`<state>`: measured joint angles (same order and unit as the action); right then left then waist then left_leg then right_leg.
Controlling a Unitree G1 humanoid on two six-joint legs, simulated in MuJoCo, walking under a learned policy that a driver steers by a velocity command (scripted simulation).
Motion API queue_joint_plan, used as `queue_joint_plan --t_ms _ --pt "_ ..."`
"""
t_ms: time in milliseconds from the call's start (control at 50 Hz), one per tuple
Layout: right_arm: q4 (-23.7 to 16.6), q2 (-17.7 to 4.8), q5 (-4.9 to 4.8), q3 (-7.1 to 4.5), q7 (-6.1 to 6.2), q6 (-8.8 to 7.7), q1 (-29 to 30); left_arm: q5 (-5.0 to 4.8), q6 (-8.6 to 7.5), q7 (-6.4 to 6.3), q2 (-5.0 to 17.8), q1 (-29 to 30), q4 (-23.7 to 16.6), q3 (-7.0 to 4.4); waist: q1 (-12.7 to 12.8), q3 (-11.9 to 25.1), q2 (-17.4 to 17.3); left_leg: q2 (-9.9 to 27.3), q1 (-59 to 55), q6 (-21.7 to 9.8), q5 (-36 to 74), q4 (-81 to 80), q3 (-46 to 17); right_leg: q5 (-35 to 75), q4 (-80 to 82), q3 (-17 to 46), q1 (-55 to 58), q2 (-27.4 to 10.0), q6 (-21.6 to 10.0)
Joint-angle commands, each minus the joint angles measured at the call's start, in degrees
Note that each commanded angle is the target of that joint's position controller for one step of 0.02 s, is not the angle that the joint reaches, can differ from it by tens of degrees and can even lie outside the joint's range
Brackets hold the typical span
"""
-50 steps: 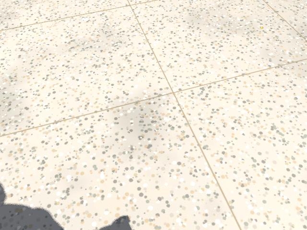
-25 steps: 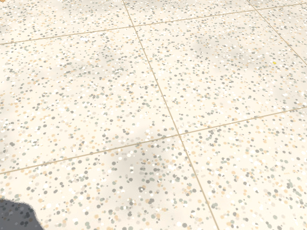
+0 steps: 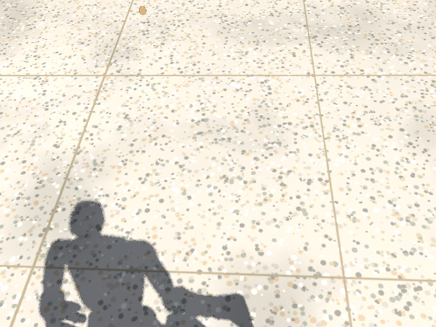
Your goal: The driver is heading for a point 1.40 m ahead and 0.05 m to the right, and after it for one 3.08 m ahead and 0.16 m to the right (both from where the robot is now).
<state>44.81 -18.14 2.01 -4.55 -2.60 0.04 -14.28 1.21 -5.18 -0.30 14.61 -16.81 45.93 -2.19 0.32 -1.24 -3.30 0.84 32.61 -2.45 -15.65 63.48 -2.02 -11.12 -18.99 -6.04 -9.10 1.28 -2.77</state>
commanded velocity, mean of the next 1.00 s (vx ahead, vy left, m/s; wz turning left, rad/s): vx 0.50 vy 0.00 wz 0.16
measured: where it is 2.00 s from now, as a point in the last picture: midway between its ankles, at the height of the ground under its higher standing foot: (206, 234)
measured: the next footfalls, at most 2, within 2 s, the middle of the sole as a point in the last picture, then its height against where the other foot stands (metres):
left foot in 0.30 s outside the picture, level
right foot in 0.84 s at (244, 287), level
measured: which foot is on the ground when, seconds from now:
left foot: up 0.00-0.28, down 0.30-0.86, up 0.88-1.00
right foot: down 0.00-0.30, up 0.32-0.82, down 0.84-1.00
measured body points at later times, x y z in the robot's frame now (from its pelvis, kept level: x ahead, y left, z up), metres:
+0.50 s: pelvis +0.25 +0.07 +0.00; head +0.27 +0.08 +0.45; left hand +0.28 +0.33 -0.14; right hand +0.35 -0.19 -0.12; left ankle +0.24 +0.12 -0.75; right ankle +0.27 -0.08 -0.67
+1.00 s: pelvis +0.53 +0.05 -0.01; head +0.55 +0.04 +0.44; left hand +0.57 +0.32 -0.13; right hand +0.60 -0.20 -0.15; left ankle +0.44 +0.17 -0.66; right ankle +0.57 -0.01 -0.75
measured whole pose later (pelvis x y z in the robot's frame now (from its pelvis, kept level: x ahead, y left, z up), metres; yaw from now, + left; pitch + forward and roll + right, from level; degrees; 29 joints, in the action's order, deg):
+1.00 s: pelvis +0.53 +0.05 -0.01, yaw +8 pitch -1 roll +0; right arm 53.3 -14.4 1.6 -2.1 -0.7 -3.3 -17.6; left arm 1.0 -3.6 0.7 13.7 -13.9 51.0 -2.7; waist -0.8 -2.9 -1.8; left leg 1.5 22.8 -4.3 -18.1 64.2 -0.5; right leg -9.7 -24.1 -5.7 -14.2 2.7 -5.0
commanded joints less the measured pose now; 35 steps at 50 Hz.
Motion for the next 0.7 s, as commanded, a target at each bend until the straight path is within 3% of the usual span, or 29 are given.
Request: queue_joint_plan --t_ms 20,100,200,240,260,280,300,320,340,360,380,400,440,500,580,700 --pt "-4.5 -0.9 0.22 0.19 -0.97 0.09 1.7 -0.34 -1.19 0.09 6.0 -1.5 -2.0 -1.46 -0.4 0.2 8.2 2.7 8.8 0.9 5.3 -0.4 -1.0 17.6 9.7 8.9 5.4 -15.9 -6.2" --pt "-6.8 1.0 -0.04 1.48 -1.55 -0.44 8.9 -0.07 -1.05 0.5 5.9 -4.0 -0.1 -1.4 1.0 -1.8 8.0 1.9 6.0 0.8 12.9 -14.2 1.1 19.6 10.4 2.8 4.6 -13.6 -5.4" --pt "-9.0 0.9 0.43 2.44 -1.41 -1.08 15.6 -0.13 -0.18 0.28 8.0 -9.0 3.4 -1.65 2.7 -3.7 8.4 0.1 0.2 -2.2 9.2 -27.5 5.9 25.6 8.8 0.6 9.7 -16.0 -5.2" --pt "-8.5 0.2 0.82 2.24 -0.75 -1.49 13.9 -0.11 0.55 0.04 9.3 -9.8 4.7 -1.74 1.3 -2.0 9.1 -2.3 -4.9 -4.2 3.8 -30.5 7.7 40.6 2.6 -0.6 12.9 -16.6 -4.8" --pt "-7.0 -0.5 1.05 1.86 -0.35 -1.94 9.3 -0.16 0.96 -0.06 9.9 -9.9 5.3 -1.75 -1.0 0.9 9.3 -4.2 -10.9 -5.5 2.7 -32.7 8.2 48.0 -4.2 -1.5 13.6 -16.3 -4.4" --pt "-3.9 -1.5 1.54 1.22 0.18 -2.64 0.6 -0.55 1.36 -0.16 9.5 -9.7 5.5 -1.45 -4.9 5.9 7.7 -5.4 -22.8 -6.9 5.8 -36.9 8.2 47.3 -14.6 -3.7 10.3 -14.7 -3.3" --pt "-1.4 -5.2 2.51 0.01 1.02 -3.03 -8.9 -0.84 1.23 -0.14 7.7 -9.0 3.7 -0.72 -8.6 12.7 4.0 3.6 -38.7 -9.4 2.8 -36.9 -1.8 30.2 -29.1 -4.1 -1.2 -12.9 -2.2" --pt "-1.0 -11.8 2.1 -1.45 1.81 -2.92 -11.6 -1.74 1.05 1.07 0.8 -13.4 0.7 0.85 -6.0 20.4 -10.8 23.1 -56.8 -17.8 5.2 -40.3 -31.3 -17.5 -50.6 -3.9 -24.6 -2.4 0.6" --pt "-1.3 -11.0 -0.56 -1.76 2.39 -2.32 -12.3 -0.54 1.36 0.47 7.9 -7.7 1.0 -1.21 -8.3 19.7 -2.3 22.4 -53.2 -17.7 9.3 -44.1 -35.2 -18.9 -56.6 5.7 -29.5 -1.9 0.1" --pt "-0.5 -8.7 -1.02 -1.06 2.64 -2.4 -7.6 -0.98 1.04 0.64 7.3 -3.5 -0.4 -1.29 -5.8 10.5 -0.8 19.4 -45.9 -15.9 14.2 -44.7 -24.5 -13.4 -55.7 7.3 -31.8 -4.7 -0.5" --pt "-0.3 -5.1 -0.92 -0.06 2.43 -2.78 -4.7 -1.16 0.62 0.84 5.9 -2.9 -0.3 -0.8 -3.6 5.6 0.7 16.5 -37.7 -13.7 18.7 -46.7 -18.7 -9.9 -51.2 7.2 -29.4 -6.2 -0.6" --pt "-0.1 -3.1 -1.04 0.56 2.32 -3.21 -2.5 -0.65 1.1 0.96 5.3 -3.6 0.6 -0.83 -1.4 2.8 0.8 13.8 -32.3 -11.5 20.8 -48.6 -14.1 -8.6 -47.6 7.1 -26.2 -7.4 -0.3" --pt "0.4 -0.9 -1.26 1.29 2.17 -4.0 -1.1 0.62 2.9 1.41 4.0 -6.9 2.3 -0.74 1.2 2.1 -0.6 11.0 -26.0 -10.2 21.4 -51.9 -9.4 -7.2 -44.6 6.5 -20.3 -7.5 0.7" --pt "2.5 -2.6 -1.76 0.8 2.1 -4.98 -3.7 1.01 3.73 2.26 3.0 -3.3 1.3 -0.87 1.5 -0.2 -0.1 10.1 -24.8 -11.0 20.2 -55.7 -7.0 -2.5 -41.1 5.5 -23.5 -8.0 1.8" --pt "4.7 -2.3 -1.75 0.9 2.03 -5.09 -7.4 0.78 3.67 2.4 2.8 6.2 -1.4 -0.74 -0.5 -3.3 0.3 8.9 -27.0 -10.4 20.2 -57.6 -4.4 6.1 -31.4 4.9 -29.0 -8.6 3.0" --pt "8.1 -3.2 -1.24 1.04 2.48 -5.11 -13.1 0.41 3.18 2.47 2.5 16.7 -4.7 -0.02 -3.5 -4.8 0.1 10.0 -34.0 -9.1 26.7 -55.8 -2.2 10.8 -18.6 2.7 -28.1 -5.9 1.3"
Velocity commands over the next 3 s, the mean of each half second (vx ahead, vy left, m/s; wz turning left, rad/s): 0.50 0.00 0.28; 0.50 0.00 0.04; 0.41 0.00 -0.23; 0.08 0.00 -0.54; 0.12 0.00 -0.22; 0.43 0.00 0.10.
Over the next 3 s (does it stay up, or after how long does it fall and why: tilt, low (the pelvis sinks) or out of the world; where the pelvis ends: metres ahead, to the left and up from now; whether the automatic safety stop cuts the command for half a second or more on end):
stays up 0.98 -0.04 0.00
